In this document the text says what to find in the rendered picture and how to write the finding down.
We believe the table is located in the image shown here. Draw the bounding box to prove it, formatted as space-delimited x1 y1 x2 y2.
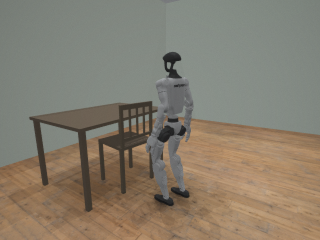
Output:
29 102 163 212

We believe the robot left upper arm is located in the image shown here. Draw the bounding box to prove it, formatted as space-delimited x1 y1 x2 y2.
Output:
155 78 169 113

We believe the robot left hand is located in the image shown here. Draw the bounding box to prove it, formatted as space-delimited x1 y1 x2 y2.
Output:
145 135 158 157

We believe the robot right hand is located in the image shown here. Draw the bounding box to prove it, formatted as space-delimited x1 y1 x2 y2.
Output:
180 125 191 142

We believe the robot right upper arm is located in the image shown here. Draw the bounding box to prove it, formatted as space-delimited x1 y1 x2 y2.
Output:
182 77 194 107

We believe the robot right thigh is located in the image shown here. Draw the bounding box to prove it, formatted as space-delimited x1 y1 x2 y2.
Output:
168 125 186 165

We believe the robot left forearm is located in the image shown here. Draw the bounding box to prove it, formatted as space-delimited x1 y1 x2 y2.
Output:
151 104 166 137

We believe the chair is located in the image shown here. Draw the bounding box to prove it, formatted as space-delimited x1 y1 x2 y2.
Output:
98 101 154 194

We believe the robot right forearm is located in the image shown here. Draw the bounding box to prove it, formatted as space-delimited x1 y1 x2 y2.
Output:
184 104 194 126

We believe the robot torso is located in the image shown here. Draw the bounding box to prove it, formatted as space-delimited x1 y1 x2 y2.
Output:
164 75 185 136

